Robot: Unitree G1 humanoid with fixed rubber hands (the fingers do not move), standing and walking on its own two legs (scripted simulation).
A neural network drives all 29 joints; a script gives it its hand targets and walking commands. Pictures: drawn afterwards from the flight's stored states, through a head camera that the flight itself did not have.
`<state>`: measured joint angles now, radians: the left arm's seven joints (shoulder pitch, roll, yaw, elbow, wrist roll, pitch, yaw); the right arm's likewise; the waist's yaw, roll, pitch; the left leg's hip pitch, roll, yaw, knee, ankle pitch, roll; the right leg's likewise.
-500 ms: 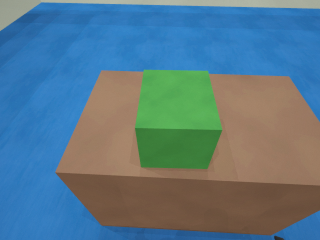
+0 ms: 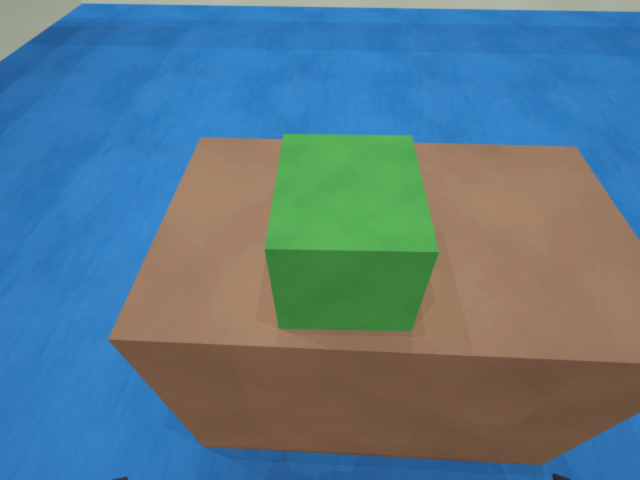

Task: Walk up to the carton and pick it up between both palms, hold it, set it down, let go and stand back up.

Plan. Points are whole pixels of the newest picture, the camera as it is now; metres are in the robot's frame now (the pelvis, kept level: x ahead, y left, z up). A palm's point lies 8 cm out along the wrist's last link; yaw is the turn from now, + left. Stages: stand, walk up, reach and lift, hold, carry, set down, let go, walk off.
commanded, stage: reach and lift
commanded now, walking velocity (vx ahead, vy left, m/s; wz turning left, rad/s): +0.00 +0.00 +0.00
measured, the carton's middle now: (346, 230) +0.51 -0.01 +0.00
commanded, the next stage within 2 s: none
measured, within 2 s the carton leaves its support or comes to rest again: neither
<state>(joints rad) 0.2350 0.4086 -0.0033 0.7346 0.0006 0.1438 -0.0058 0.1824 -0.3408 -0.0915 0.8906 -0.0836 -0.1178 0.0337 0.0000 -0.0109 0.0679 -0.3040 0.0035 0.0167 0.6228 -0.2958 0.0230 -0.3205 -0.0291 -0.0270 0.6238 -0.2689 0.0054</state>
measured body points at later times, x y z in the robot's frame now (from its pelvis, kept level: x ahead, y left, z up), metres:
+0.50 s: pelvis +0.01 -0.02 +0.01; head +0.02 +0.00 +0.46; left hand +0.19 +0.26 -0.07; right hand +0.15 -0.31 -0.05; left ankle +0.03 +0.12 -0.73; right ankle +0.04 -0.13 -0.73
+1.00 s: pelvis +0.01 -0.02 +0.02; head +0.00 -0.01 +0.47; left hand +0.20 +0.20 -0.03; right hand +0.18 -0.28 -0.01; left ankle +0.03 +0.12 -0.73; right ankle +0.04 -0.13 -0.73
